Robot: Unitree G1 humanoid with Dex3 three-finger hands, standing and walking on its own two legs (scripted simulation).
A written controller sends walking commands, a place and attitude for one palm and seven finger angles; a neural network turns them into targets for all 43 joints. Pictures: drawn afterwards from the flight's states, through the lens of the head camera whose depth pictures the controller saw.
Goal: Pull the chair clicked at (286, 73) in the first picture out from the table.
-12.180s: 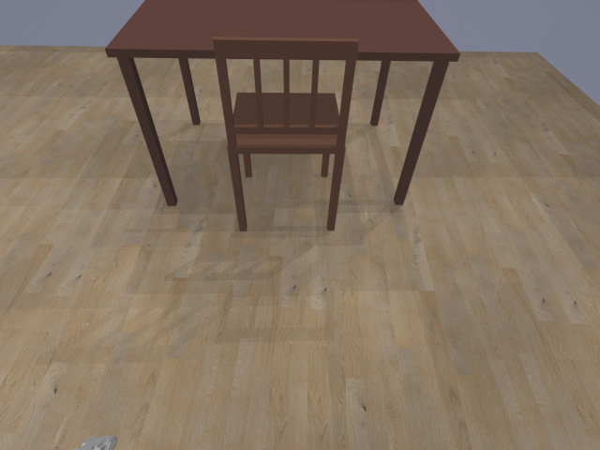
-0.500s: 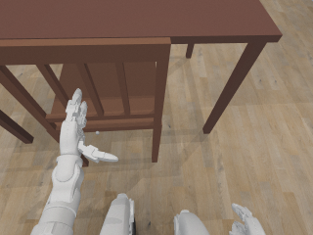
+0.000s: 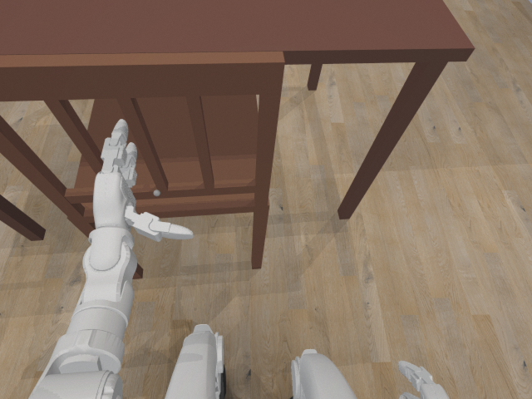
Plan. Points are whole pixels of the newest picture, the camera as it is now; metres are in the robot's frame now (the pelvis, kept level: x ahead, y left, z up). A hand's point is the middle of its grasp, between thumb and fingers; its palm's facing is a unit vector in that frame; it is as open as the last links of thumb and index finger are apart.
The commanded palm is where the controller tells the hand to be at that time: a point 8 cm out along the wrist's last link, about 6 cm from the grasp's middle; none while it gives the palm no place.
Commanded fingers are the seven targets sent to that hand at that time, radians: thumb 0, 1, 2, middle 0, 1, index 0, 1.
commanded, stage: push the fingers through the gap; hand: left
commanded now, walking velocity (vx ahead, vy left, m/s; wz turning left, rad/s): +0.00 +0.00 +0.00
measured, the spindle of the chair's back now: (147, 149) +0.50 +0.20 +0.02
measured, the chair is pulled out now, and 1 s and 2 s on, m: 0.00 0.00 0.00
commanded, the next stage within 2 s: hook a spindle and tug to test in 1.06 s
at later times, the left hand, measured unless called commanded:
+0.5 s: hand (161, 161) +0.47 +0.17 +0.03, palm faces +0.11 -0.99 -0.04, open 16.9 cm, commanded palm +0.44 +0.21 +0.03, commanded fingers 0.00 -0.50 0.30 -0.06 -0.08 -0.06 -0.08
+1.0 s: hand (158, 154) +0.48 +0.18 +0.03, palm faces +0.12 -0.99 -0.02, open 16.9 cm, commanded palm +0.45 +0.21 +0.03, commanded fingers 0.00 -0.50 0.30 -0.06 -0.08 -0.06 -0.08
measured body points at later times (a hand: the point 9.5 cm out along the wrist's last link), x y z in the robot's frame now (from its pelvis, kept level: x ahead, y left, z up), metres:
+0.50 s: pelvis +0.00 +0.01 +0.00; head +0.13 +0.03 +0.43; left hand +0.45 +0.22 +0.04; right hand +0.06 -0.25 -0.12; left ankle +0.09 +0.12 -0.61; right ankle -0.01 -0.12 -0.61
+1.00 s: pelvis +0.00 +0.01 -0.01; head +0.14 +0.03 +0.42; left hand +0.47 +0.23 +0.03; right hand +0.05 -0.25 -0.12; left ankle +0.09 +0.12 -0.61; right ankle -0.01 -0.12 -0.61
